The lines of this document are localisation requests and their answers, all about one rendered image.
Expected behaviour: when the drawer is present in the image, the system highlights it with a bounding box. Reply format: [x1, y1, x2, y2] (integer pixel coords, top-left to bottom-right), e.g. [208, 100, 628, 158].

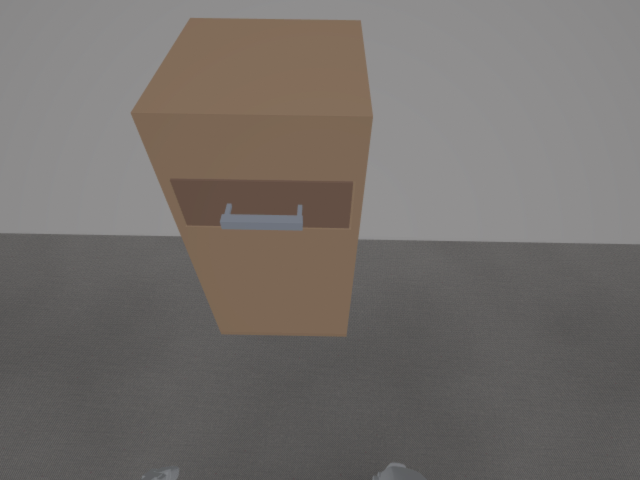
[170, 178, 353, 228]

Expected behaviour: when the handle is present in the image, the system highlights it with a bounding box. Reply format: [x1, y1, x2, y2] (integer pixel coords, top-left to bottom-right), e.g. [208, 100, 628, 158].
[220, 203, 303, 231]

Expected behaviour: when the cabinet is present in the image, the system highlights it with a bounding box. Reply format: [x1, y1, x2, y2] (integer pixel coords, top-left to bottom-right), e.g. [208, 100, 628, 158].
[131, 18, 373, 337]

